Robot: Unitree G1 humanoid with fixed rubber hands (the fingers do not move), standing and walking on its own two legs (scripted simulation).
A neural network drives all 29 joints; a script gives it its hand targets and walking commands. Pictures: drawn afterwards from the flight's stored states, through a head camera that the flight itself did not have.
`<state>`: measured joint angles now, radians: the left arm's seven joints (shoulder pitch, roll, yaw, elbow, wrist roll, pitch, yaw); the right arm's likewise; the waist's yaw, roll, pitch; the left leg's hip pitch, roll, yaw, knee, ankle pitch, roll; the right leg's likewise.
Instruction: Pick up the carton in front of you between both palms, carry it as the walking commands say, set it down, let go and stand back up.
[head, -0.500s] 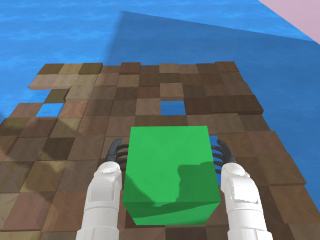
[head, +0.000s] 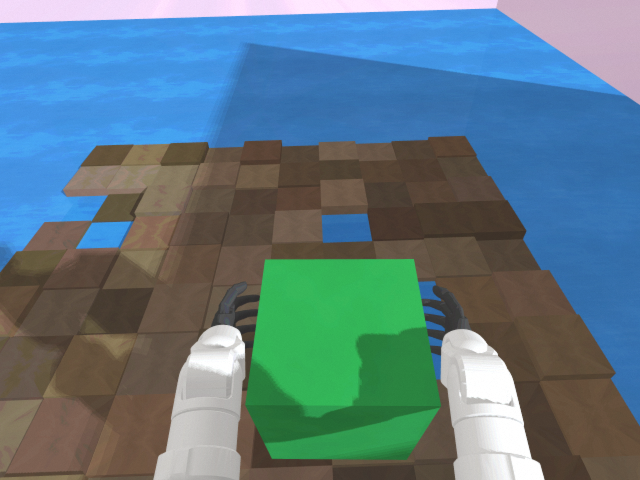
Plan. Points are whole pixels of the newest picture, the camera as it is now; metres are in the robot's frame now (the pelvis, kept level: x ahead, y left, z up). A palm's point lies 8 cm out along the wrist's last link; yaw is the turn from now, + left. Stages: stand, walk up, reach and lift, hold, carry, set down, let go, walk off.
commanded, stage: carry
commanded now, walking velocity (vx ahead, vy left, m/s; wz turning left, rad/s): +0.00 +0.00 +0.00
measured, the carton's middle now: (339, 364) +0.31 +0.00 -0.05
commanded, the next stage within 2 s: none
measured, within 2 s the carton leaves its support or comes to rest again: neither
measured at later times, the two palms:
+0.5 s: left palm (227, 334) +0.30 +0.15 +0.05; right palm (455, 337) +0.30 -0.15 +0.04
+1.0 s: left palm (227, 335) +0.30 +0.15 +0.04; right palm (455, 340) +0.30 -0.15 +0.04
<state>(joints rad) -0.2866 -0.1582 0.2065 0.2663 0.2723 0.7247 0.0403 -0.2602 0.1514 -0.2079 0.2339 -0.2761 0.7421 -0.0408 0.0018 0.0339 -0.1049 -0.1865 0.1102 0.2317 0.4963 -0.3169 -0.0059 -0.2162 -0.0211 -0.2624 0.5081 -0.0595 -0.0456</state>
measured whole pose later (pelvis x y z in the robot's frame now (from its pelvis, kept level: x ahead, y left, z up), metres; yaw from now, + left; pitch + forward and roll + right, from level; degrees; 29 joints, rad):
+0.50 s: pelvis +0.01 +0.00 +0.00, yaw +0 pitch +2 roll -1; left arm -0.26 -0.15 0.18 0.20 0.25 0.73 0.05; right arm -0.24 0.15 -0.19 0.18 -0.25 0.74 -0.05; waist 0.00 0.03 -0.09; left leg -0.19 0.12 0.24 0.50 -0.32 -0.01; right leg -0.22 -0.02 -0.26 0.50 -0.06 -0.03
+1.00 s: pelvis +0.00 +0.00 +0.00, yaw +0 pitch +2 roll -1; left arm -0.29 -0.16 0.21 0.25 0.27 0.72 0.04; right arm -0.26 0.15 -0.20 0.22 -0.27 0.74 -0.04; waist 0.00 0.03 -0.09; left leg -0.20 0.12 0.25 0.50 -0.32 -0.01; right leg -0.23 -0.03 -0.27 0.51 -0.06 -0.04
